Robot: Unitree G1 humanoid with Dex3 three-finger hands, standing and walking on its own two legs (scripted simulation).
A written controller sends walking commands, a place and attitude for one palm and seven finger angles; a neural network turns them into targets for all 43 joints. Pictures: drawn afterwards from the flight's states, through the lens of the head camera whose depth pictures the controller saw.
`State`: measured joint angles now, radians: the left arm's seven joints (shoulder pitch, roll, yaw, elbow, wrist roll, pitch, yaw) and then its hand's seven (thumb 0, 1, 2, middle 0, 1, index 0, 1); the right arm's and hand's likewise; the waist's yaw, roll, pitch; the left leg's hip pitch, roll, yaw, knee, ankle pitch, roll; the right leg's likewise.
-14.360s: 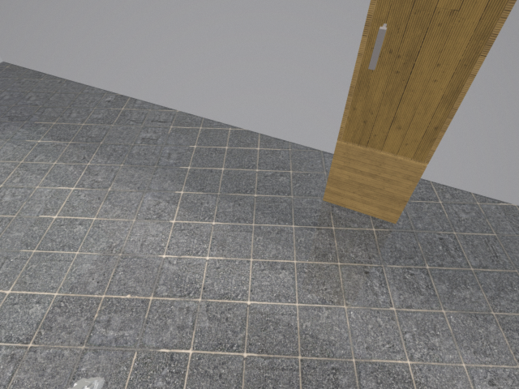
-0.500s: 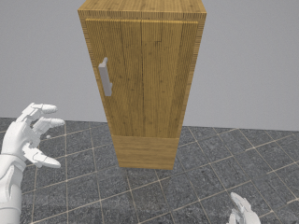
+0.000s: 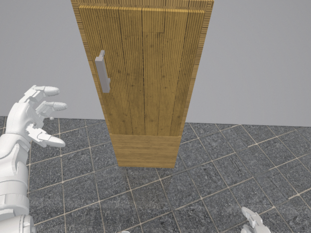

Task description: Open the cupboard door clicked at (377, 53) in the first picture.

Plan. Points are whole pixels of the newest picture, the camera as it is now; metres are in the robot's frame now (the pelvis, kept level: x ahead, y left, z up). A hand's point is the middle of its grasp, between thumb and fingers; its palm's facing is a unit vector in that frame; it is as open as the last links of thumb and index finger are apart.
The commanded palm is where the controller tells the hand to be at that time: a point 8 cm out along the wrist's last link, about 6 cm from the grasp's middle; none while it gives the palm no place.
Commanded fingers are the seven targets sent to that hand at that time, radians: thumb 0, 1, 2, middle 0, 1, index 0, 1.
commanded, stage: move the hooked fingers beside the handle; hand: left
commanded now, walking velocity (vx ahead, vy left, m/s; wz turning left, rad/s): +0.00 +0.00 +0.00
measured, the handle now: (104, 72) +0.58 +0.19 +0.09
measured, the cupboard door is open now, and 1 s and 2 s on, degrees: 0 0 0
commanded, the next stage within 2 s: slide the fingers in behind the handle in 1.98 s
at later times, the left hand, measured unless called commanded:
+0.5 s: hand (67, 99) +0.43 +0.26 +0.10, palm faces +0.01 -1.00 +0.02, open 14.0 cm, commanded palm +0.41 +0.31 +0.10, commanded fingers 0.00 -0.50 0.30 -0.30 -1.20 -0.30 -1.20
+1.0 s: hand (76, 84) +0.49 +0.25 +0.11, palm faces +0.00 -1.00 +0.00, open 14.0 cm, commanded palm +0.48 +0.31 +0.09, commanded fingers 0.00 -0.50 0.30 -0.30 -1.20 -0.30 -1.20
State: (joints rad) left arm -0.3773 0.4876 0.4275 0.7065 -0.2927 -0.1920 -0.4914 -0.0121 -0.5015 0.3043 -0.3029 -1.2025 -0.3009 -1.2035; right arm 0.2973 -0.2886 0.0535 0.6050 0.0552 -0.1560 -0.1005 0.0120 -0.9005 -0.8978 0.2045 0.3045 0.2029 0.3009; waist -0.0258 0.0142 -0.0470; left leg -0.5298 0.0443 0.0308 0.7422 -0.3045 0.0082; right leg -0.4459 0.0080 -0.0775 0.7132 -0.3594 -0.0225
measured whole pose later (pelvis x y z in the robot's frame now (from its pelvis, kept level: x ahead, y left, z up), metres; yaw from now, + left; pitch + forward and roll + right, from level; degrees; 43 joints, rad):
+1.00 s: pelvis +0.01 +0.00 -0.02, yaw -1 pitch +14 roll -2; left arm -0.86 0.65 0.45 1.20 -0.15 -0.31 -0.43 -0.01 -0.50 0.30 -0.30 -1.20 -0.30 -1.20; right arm 0.39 -0.30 0.04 0.63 0.03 0.02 -0.07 0.01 -0.90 -0.90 0.20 0.30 0.20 0.30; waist -0.14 0.01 -0.07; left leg -0.75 0.07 0.03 0.86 -0.36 0.01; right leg -0.66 0.03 -0.07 0.80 -0.39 -0.02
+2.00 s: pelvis +0.02 +0.02 -0.02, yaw -2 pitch +17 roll -3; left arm -0.91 0.64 0.46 1.20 -0.11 -0.32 -0.37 -0.01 -0.50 0.30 -0.30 -1.20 -0.30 -1.20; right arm 0.39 -0.28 0.05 0.61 0.01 0.08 -0.04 0.00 -0.90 -0.90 0.20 0.30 0.20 0.30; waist -0.16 0.01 -0.10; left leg -0.82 0.07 0.03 0.91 -0.39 0.03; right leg -0.72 0.03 -0.06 0.83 -0.41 0.00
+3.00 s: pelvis +0.02 +0.01 -0.02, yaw -2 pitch +17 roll -3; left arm -0.92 0.51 0.39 1.18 -0.10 -0.32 -0.24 -0.01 -0.50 0.30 -0.30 -1.20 -0.30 -1.21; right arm 0.41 -0.27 0.03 0.63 0.00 0.06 -0.02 0.00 -0.90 -0.90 0.20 0.30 0.20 0.30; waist -0.17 0.02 -0.10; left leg -0.81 0.07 0.03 0.90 -0.39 0.02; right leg -0.72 0.03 -0.06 0.84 -0.42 -0.01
